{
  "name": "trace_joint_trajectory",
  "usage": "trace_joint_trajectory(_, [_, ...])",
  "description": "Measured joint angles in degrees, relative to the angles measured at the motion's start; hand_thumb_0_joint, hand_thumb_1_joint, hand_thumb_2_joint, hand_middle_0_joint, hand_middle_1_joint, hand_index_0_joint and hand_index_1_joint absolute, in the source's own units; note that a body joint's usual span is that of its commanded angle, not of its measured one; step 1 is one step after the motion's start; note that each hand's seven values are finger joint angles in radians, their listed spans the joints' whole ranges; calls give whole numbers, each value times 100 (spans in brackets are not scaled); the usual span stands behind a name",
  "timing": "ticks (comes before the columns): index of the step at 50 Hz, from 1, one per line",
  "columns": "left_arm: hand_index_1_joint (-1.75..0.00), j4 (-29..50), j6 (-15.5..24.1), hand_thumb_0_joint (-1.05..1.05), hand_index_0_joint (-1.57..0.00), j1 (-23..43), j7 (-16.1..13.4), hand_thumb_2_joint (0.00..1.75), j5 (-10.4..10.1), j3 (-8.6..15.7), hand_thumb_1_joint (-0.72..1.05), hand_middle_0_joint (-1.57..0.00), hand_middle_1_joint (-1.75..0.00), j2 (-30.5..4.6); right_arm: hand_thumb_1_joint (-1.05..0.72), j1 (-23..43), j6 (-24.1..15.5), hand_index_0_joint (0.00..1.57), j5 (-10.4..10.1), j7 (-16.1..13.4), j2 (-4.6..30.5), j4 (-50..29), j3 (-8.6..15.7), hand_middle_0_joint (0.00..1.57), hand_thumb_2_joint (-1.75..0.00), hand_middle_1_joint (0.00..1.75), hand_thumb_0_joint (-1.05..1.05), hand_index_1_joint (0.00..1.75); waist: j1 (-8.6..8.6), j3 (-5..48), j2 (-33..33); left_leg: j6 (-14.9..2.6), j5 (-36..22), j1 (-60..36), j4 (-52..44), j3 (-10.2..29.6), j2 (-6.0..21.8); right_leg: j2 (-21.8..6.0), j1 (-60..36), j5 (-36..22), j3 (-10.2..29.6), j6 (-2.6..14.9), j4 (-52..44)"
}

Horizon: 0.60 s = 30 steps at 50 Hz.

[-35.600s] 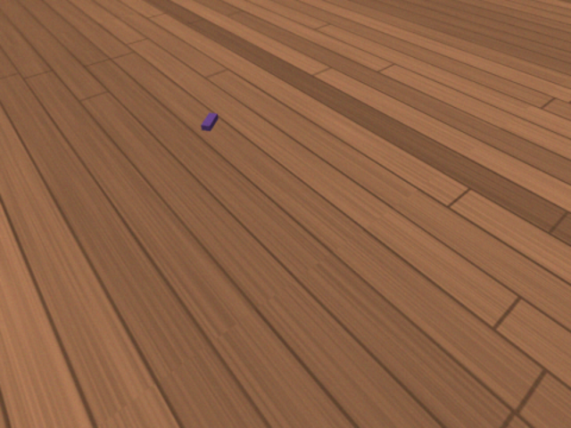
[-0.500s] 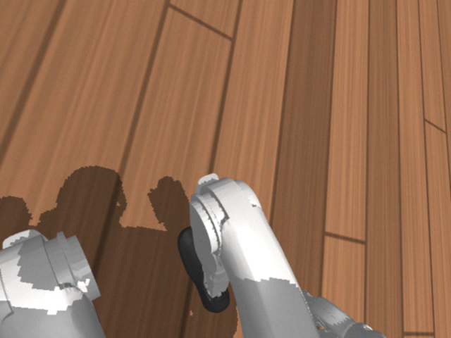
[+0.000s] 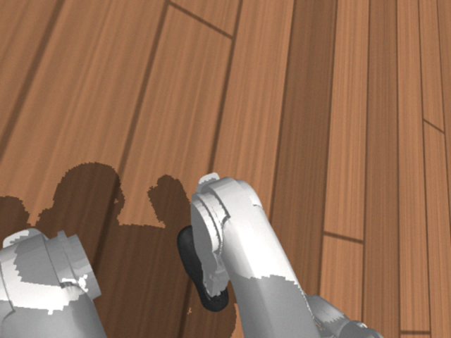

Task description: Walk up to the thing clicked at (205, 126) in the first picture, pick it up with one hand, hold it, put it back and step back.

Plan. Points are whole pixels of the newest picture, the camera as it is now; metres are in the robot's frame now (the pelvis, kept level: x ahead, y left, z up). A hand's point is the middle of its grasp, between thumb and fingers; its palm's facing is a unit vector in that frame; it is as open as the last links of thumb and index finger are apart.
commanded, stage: open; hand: left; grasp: from above
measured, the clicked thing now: out of the picture +0.42 +0.34 -0.28
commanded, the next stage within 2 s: withdraw in 0.18 s
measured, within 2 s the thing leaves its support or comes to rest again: neither
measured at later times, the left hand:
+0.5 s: hand out of the picture +0.43 +0.34 -0.23, palm faces -0.37 -0.17 -0.91, open 13.6 cm
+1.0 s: hand out of the picture +0.40 +0.35 -0.09, palm faces -0.49 -0.15 -0.86, open 13.8 cm
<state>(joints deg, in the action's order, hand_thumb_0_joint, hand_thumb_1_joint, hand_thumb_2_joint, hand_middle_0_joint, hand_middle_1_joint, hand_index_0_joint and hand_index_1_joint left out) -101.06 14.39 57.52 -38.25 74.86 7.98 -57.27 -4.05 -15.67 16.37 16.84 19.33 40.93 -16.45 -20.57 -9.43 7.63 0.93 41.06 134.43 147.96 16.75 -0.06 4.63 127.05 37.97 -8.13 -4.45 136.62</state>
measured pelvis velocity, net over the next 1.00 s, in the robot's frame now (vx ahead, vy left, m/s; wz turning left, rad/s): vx -0.01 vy -0.02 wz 0.13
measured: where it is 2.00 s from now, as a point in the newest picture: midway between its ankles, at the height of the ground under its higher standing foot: (154, 315)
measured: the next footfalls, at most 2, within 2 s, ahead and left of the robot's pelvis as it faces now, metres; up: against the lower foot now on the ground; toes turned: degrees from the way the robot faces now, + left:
none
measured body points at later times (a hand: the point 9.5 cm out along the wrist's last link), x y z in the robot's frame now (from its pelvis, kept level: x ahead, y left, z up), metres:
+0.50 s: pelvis +0.00 +0.00 +0.00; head +0.26 +0.13 +0.34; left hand +0.44 +0.35 -0.18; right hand +0.06 -0.26 -0.05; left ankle +0.06 +0.13 -0.26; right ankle +0.12 -0.13 -0.26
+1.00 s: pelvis -0.01 -0.02 +0.05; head +0.20 +0.07 +0.44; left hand +0.42 +0.35 -0.04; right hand +0.12 -0.27 -0.05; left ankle +0.06 +0.13 -0.26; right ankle +0.12 -0.13 -0.26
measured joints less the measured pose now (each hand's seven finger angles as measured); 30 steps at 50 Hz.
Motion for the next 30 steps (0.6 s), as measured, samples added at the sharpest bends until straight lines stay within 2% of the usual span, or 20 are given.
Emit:
trace_joint_trajectory(13, [-92, 4, -40, 0, -16, 38, 82, 92, -151, 46, -41, -16, -91, -47, -90, -27, -35, 20, -33, -21, 53, -43, 2, 20, -90, 30, 0, 30, -20, -79, 18, 7, -25, -3, -41, -12, 13, 0, 17, -37, 10, -37, -29])
trace_joint_trajectory(17, [-94, 65, -11, 0, -15, -8, 100, 93, -123, 30, -42, -15, -93, -31, -90, -61, 6, 20, -36, -39, 51, -33, -4, 20, -90, 30, 0, 30, -11, -65, 20, 22, -12, -14, -61, -6, 12, -8, 13, -28, 2, -22, -43])
trace_joint_trajectory(21, [-94, 193, 22, 0, -15, -75, 83, 93, -78, 129, -42, -14, -94, -16, -90, -87, 24, 20, -32, -36, 51, -17, 22, 20, -90, 30, 0, 30, 11, -43, 10, 43, 8, -33, -65, 5, 7, -18, 1, -10, -7, -7, -41])
trace_joint_trajectory(24, [-94, 488, -16, 0, -15, -165, 121, 93, -41, 223, -42, -14, -94, 46, -90, -132, 18, 20, -47, -17, 41, 7, 127, 20, -90, 30, 0, 30, 57, 6, -30, 55, 22, -41, -70, -4, 2, -29, 1, 6, 0, -3, -31])
trace_joint_trajectory(26, [-94, 872, -81, 0, -15, -293, 162, 93, -92, 300, -42, -14, -94, 171, -90, -193, 31, 20, -82, 3, 26, 42, 242, 20, -90, 30, 0, 30, 126, 109, -101, 67, 31, -26, -88, -17, -3, -43, 21, 24, 7, 15, -32])
trace_joint_trajectory(30, [-94, 1683, -315, 0, -15, -577, 357, 93, -284, 199, -43, -14, -94, 591, -90, -324, 153, 20, -233, 70, -43, 156, 530, 20, -90, 30, 0, 30, 328, 534, -356, 71, 57, 28, -202, -93, -4, -87, 88, 83, 54, 48, -86])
